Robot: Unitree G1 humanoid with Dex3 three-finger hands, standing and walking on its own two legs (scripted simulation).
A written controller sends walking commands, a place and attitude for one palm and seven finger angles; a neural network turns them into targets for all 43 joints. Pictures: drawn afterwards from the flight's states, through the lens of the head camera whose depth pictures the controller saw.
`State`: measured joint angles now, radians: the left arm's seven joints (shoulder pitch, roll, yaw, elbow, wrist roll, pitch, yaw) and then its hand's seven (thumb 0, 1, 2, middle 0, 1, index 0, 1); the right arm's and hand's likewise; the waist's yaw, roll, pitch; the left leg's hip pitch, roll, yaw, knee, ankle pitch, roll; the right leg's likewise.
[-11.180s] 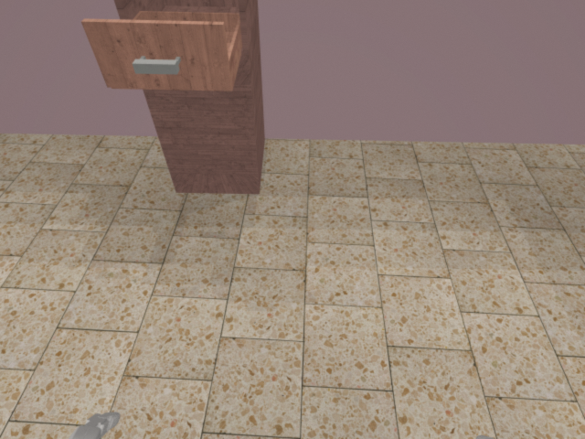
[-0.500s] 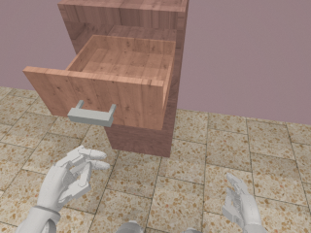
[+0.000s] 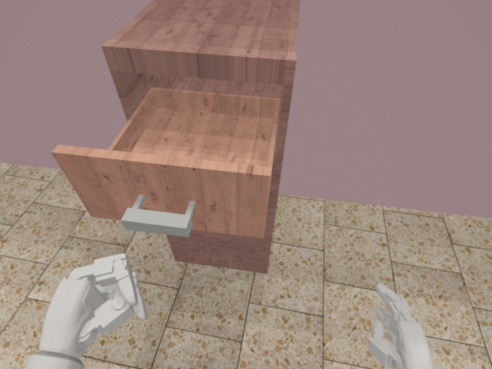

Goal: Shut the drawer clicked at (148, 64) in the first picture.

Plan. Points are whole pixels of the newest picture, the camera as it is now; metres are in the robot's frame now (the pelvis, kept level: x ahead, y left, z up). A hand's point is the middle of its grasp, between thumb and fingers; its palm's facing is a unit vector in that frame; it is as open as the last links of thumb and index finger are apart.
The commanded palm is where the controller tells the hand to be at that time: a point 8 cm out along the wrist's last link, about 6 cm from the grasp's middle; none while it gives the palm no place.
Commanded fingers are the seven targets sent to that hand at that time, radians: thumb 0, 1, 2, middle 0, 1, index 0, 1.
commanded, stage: raise the hand and make a fist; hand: left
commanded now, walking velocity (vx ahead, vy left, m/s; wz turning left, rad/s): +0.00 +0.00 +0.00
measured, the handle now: (162, 212) +0.36 +0.18 +0.06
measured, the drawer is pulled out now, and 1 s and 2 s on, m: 0.27 0.27 0.27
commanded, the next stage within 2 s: bring the fist close to the handle in 0.76 s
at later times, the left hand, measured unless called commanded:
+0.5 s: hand (129, 297) +0.17 +0.15 +0.15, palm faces -0.06 -1.00 -0.08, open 3.3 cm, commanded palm +0.13 +0.20 +0.16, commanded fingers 0.00 0.90 0.90 -1.40 -1.60 -1.40 -1.60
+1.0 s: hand (125, 297) +0.18 +0.16 +0.14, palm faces +0.04 -0.99 -0.11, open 3.3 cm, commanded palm +0.14 +0.21 +0.14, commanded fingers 0.00 0.90 0.90 -1.40 -1.60 -1.40 -1.60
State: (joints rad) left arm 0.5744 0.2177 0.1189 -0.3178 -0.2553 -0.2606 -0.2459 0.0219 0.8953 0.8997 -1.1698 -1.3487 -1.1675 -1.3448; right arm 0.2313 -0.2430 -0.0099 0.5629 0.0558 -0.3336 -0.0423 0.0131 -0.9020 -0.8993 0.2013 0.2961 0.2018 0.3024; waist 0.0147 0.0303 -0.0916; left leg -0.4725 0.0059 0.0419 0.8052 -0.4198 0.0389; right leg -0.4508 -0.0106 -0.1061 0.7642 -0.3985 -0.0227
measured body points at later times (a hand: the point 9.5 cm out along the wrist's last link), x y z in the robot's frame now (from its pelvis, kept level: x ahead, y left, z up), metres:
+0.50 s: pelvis +0.00 +0.01 +0.01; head -0.02 -0.01 +0.46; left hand +0.17 +0.20 +0.16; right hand +0.19 -0.20 -0.04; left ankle +0.00 +0.09 -0.71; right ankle +0.00 -0.11 -0.71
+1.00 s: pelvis +0.00 -0.04 +0.02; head -0.02 -0.07 +0.47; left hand +0.17 +0.21 +0.15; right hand +0.20 -0.26 -0.04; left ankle +0.00 +0.09 -0.71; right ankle +0.00 -0.11 -0.71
